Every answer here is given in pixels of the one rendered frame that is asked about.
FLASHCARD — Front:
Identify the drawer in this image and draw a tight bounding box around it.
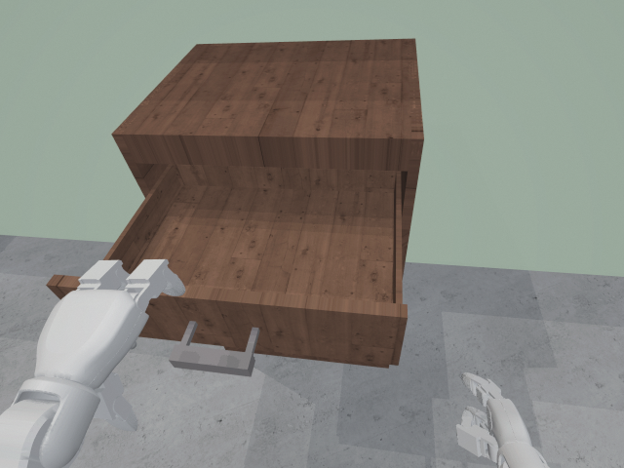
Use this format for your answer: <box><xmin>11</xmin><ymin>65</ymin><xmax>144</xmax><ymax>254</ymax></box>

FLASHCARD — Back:
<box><xmin>46</xmin><ymin>164</ymin><xmax>408</xmax><ymax>366</ymax></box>

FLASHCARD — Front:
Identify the robot right hand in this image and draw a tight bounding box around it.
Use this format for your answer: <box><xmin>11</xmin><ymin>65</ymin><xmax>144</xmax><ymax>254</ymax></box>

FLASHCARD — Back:
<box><xmin>456</xmin><ymin>372</ymin><xmax>532</xmax><ymax>465</ymax></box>

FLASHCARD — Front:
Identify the handle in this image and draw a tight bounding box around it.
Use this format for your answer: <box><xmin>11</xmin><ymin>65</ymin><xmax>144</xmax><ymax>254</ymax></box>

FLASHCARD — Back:
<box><xmin>169</xmin><ymin>321</ymin><xmax>260</xmax><ymax>377</ymax></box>

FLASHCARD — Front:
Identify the robot right forearm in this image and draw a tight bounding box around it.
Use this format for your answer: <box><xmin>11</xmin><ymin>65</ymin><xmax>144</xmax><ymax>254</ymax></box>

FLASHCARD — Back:
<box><xmin>497</xmin><ymin>443</ymin><xmax>550</xmax><ymax>468</ymax></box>

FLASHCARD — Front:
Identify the robot left hand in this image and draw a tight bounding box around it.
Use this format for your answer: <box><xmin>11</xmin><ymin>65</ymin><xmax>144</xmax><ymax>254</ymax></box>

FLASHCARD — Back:
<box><xmin>34</xmin><ymin>259</ymin><xmax>185</xmax><ymax>432</ymax></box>

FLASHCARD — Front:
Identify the cabinet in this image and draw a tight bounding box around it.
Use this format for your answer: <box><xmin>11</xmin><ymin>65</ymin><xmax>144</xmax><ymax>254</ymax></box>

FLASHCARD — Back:
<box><xmin>112</xmin><ymin>38</ymin><xmax>424</xmax><ymax>369</ymax></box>

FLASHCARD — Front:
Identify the robot left forearm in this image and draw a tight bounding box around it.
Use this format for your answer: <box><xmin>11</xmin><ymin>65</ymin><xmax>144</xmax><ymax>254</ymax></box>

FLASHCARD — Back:
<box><xmin>0</xmin><ymin>376</ymin><xmax>100</xmax><ymax>468</ymax></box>

